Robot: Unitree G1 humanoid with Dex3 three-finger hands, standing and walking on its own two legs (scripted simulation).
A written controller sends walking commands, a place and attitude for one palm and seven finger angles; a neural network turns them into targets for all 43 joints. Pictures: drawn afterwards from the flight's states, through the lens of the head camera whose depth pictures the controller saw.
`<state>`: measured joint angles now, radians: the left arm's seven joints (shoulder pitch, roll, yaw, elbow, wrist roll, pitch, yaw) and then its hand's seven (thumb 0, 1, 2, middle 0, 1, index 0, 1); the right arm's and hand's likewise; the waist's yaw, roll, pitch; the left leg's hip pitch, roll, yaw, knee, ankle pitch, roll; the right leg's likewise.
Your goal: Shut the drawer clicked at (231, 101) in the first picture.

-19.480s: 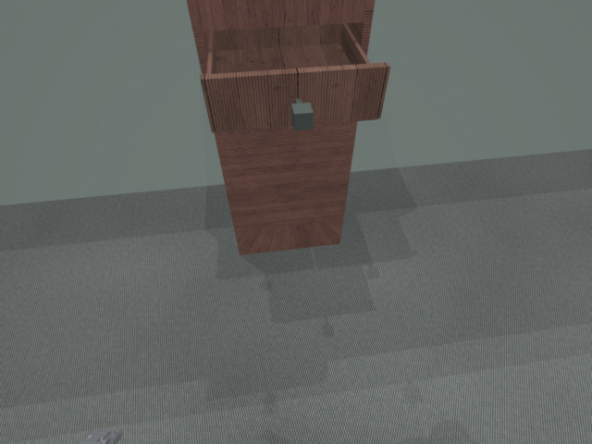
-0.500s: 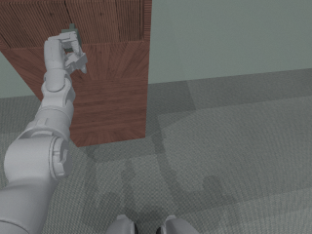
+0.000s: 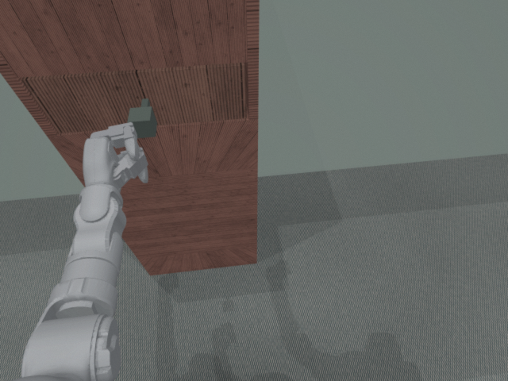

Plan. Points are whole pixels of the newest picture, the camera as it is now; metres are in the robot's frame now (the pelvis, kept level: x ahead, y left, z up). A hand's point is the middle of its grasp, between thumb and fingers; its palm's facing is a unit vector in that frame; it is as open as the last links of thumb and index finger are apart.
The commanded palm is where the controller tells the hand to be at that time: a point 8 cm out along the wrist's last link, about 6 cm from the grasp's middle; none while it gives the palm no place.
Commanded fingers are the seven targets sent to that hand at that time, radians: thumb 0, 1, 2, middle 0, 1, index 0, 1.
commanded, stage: draw the hand back to the body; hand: left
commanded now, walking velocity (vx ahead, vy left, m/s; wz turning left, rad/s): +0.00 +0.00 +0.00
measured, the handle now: (144, 115) +0.56 +0.19 +0.10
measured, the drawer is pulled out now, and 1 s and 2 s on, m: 0.00 0.00 0.00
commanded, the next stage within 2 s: step back with the hand held close in 1.18 s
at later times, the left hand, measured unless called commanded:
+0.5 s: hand (68, 249) +0.26 +0.21 +0.15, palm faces +0.24 -0.95 -0.21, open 3.3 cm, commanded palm +0.22 +0.25 +0.16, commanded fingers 0.00 0.90 0.90 -1.40 -1.60 -1.40 -1.60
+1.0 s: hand out of the picture +0.15 +0.26 +0.19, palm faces +0.40 -0.84 -0.37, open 3.3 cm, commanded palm +0.10 +0.30 +0.21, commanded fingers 0.00 0.90 0.90 -1.40 -1.60 -1.40 -1.60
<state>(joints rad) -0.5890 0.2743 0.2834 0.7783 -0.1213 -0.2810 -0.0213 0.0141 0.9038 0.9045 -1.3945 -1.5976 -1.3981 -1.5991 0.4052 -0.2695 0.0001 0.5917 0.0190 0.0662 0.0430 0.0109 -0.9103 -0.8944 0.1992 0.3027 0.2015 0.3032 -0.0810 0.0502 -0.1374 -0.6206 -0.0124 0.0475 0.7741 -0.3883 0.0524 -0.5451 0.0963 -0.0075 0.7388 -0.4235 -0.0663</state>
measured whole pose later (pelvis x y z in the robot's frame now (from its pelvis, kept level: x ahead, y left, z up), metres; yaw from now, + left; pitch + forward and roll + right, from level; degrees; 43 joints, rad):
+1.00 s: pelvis -0.02 +0.01 +0.04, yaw +2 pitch -5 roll -1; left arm 0.52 0.34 0.27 -0.43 -0.09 -0.10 0.09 0.01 0.90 0.90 -1.40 -1.60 -1.40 -1.60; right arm 0.20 -0.25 0.03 0.61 0.01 -0.03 -0.06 0.02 -0.91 -0.89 0.20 0.30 0.20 0.30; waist 0.05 0.08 0.01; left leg -0.12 -0.05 0.02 0.40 -0.20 0.07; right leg -0.02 0.06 -0.01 0.34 -0.24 -0.05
